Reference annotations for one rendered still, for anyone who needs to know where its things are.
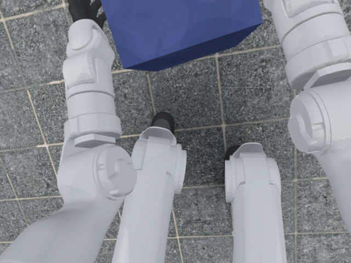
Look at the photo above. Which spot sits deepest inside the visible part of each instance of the right robot thigh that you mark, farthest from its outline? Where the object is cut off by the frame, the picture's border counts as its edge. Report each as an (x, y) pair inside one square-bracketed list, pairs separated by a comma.
[(257, 214)]

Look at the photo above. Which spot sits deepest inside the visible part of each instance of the robot left upper arm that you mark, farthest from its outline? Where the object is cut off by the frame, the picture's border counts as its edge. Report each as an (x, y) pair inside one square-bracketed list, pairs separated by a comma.
[(93, 184)]

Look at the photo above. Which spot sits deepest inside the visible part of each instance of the carton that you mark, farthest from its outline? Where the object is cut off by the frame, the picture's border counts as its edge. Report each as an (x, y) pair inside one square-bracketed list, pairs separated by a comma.
[(153, 35)]

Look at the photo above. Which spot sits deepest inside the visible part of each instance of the robot thigh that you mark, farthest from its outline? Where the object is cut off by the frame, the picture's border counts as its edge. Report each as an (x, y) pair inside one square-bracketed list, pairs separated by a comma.
[(257, 214), (143, 231)]

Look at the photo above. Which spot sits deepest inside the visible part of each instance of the left robot thigh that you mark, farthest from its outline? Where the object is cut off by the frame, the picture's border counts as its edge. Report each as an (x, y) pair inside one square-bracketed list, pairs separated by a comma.
[(143, 231)]

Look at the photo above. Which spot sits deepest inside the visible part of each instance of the robot left hand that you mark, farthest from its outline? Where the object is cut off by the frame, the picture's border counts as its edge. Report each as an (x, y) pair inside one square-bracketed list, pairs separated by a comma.
[(81, 9)]

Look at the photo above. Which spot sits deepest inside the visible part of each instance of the right robot forearm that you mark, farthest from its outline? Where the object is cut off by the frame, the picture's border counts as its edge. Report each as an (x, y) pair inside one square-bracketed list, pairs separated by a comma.
[(315, 39)]

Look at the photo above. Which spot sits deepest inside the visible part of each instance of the robot right upper arm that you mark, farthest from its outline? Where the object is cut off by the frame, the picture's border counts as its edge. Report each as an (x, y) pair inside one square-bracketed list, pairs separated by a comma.
[(320, 123)]

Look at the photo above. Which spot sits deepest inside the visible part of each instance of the left robot forearm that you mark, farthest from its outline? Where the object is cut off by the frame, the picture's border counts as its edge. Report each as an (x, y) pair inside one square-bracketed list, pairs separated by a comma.
[(89, 90)]

